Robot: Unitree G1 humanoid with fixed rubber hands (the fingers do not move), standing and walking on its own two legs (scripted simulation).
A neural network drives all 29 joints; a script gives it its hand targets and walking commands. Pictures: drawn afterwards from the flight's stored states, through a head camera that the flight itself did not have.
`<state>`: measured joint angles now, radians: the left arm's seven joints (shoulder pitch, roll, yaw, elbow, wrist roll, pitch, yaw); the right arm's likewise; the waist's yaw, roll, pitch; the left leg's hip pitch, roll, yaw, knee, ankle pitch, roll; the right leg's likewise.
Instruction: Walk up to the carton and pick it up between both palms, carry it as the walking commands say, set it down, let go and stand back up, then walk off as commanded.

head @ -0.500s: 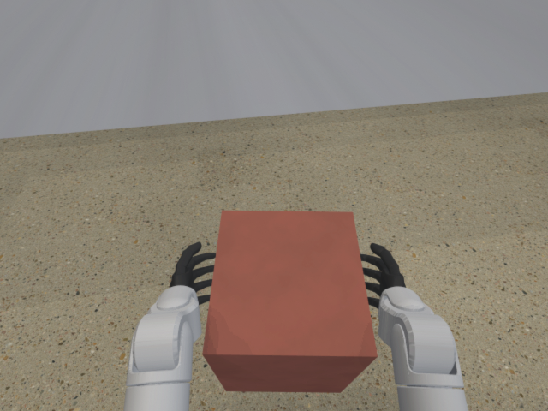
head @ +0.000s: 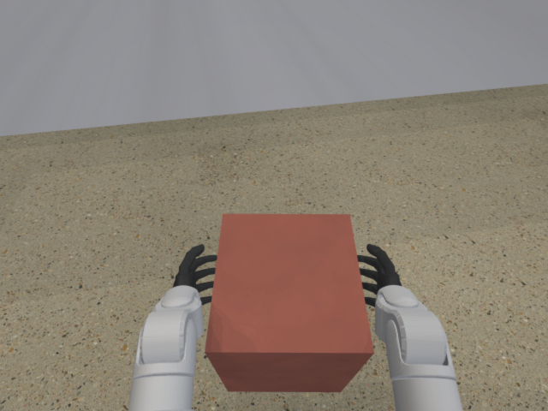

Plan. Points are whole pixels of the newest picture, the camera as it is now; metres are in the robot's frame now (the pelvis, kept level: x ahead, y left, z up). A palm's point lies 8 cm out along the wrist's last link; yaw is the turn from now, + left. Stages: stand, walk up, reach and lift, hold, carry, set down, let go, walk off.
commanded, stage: carry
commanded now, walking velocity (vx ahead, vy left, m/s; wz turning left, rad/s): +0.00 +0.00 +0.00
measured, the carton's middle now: (285, 308) +0.30 +0.00 -0.03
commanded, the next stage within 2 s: none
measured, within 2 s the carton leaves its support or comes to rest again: neither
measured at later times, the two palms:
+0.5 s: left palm (183, 298) +0.26 +0.15 +0.07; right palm (393, 296) +0.26 -0.14 +0.07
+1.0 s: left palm (25, 375) +0.16 +0.31 +0.07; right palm (268, 312) +0.23 +0.03 +0.08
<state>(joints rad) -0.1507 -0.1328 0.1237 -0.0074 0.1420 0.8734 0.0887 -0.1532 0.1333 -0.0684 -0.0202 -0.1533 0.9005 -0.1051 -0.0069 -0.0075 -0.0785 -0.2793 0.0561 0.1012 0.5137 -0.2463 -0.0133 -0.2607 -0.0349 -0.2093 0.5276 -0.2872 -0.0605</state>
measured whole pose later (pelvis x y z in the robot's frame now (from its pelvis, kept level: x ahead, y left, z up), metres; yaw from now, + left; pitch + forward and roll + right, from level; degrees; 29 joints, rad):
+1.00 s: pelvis -0.04 +0.10 -0.01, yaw +15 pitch +3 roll -1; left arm -0.03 -0.13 0.04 -0.51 0.04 1.20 0.16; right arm -0.03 0.13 0.00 -0.52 -0.06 1.20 -0.16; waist 0.00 -0.02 -0.03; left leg -0.40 -0.07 0.11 0.53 -0.19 0.13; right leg -0.53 -0.09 -0.07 1.14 -0.51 0.07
